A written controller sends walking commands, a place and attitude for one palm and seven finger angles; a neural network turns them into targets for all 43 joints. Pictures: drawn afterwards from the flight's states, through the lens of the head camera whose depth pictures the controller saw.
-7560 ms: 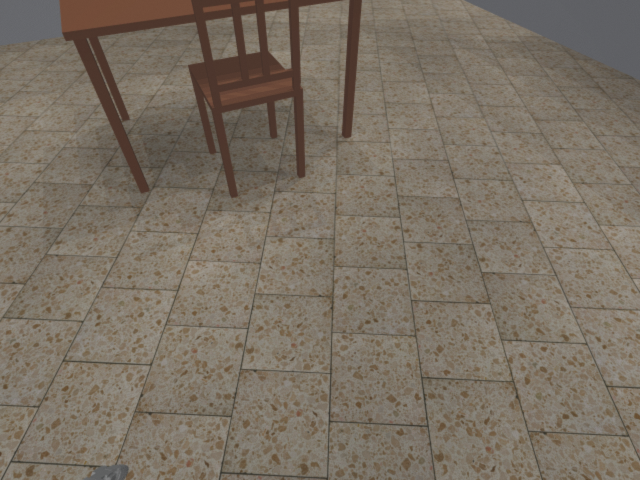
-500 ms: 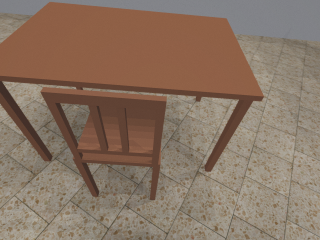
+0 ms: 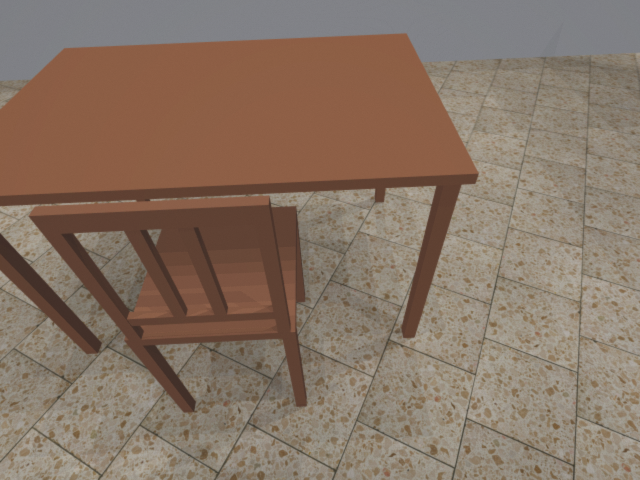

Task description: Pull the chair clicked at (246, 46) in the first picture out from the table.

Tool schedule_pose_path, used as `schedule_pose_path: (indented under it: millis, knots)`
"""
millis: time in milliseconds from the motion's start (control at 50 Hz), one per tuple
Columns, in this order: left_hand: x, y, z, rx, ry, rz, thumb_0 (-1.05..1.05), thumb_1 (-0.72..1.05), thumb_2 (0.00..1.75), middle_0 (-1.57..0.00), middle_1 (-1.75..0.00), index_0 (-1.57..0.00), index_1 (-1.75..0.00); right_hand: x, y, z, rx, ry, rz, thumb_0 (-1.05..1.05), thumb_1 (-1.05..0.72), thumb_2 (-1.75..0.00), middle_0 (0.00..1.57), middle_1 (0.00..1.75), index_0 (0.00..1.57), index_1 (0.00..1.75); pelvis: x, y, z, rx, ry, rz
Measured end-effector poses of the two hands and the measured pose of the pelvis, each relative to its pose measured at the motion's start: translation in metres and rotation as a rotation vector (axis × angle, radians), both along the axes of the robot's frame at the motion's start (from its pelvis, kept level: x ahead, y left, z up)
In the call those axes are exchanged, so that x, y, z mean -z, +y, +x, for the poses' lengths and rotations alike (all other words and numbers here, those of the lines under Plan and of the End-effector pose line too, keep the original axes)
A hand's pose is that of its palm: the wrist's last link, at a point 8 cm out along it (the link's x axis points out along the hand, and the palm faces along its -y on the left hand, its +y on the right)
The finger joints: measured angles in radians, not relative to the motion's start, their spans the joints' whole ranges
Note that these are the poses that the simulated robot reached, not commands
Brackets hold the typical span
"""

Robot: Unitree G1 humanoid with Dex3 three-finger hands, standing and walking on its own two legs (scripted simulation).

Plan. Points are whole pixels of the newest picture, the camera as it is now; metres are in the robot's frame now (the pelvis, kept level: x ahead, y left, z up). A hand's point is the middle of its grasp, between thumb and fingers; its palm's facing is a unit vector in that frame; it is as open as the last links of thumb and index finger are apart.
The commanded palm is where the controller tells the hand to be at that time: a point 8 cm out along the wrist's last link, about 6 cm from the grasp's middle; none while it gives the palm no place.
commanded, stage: come to a stop and stand still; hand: left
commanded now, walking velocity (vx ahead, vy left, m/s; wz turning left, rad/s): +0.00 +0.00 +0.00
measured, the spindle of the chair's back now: (160, 275) +0.48 +0.32 -0.09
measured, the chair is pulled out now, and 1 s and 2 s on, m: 0.00 0.00 0.00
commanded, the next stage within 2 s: look again from close up in 0.28 s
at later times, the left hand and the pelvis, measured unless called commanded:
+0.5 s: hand out of the picture -0.02 +0.15 -0.18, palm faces +0.04 -0.99 -0.16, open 7.4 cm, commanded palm none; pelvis +0.01 +0.01 +0.00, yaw +0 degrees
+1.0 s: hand out of the picture +0.01 +0.24 -0.18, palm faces -0.01 -0.97 -0.22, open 7.4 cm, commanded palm none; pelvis +0.00 +0.05 +0.00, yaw -1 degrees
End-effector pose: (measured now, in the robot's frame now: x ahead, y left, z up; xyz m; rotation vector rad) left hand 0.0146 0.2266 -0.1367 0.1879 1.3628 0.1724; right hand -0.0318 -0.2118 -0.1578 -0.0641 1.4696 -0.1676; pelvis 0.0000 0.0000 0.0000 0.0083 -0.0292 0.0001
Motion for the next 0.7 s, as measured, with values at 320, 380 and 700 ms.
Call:
schedule_pose_path:
  millis: [320,380,700]
  knots:
    - [0.007,-0.034,-0.033,-0.066,0.083,-0.060,0.01,0.91,0.90,-0.20,-0.30,-0.20,-0.30,-0.002,-0.007,0.007,-0.027,0.025,0.000,0.01,-0.91,-0.90,0.20,0.30,0.19,0.30,0.000,-0.013,0.007,-0.009,0.001,-0.003]
    - [0.008,-0.037,-0.036,-0.076,0.094,-0.071,0.01,0.91,0.90,-0.20,-0.30,-0.20,-0.30,-0.003,-0.007,0.017,-0.035,0.007,-0.010,0.01,-0.91,-0.90,0.20,0.30,0.19,0.30,0.000,-0.011,0.009,-0.010,0.000,-0.002]
    - [0.018,0.025,-0.019,-0.021,0.006,-0.046,0.01,0.91,0.90,-0.20,-0.30,-0.20,-0.30,-0.014,0.016,0.069,-0.095,-0.192,-0.086,0.01,-0.94,-0.90,0.20,0.30,0.19,0.30,0.007,0.034,0.004,0.005,0.012,-0.021]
